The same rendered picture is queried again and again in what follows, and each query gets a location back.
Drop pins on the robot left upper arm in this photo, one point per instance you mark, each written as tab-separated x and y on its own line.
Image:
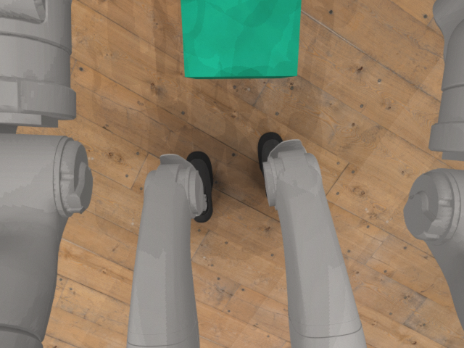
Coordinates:
44	179

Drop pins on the robot right forearm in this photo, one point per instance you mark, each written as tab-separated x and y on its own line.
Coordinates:
447	135

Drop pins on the robot right upper arm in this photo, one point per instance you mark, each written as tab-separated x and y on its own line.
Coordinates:
434	213

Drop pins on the left robot foot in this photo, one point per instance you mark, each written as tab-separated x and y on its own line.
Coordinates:
202	163

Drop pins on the robot foot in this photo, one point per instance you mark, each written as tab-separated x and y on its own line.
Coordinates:
202	163
266	144

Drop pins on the robot left forearm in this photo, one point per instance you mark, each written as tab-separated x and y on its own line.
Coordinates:
35	49

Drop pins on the carton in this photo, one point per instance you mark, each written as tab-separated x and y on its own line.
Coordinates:
232	39

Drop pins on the right robot foot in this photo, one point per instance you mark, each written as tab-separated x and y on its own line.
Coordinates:
266	144

